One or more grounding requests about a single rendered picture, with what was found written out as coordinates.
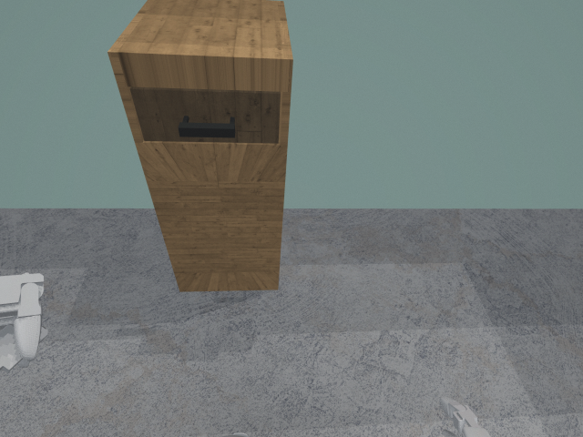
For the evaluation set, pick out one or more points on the right robot hand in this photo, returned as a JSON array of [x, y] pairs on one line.
[[464, 419]]

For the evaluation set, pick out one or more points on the drawer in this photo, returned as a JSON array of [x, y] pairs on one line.
[[159, 110]]

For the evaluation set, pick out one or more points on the left robot hand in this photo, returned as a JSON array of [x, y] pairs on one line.
[[21, 328]]

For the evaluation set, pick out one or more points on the cabinet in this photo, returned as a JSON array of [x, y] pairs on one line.
[[219, 205]]

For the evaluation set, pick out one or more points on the handle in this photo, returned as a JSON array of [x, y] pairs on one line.
[[187, 129]]

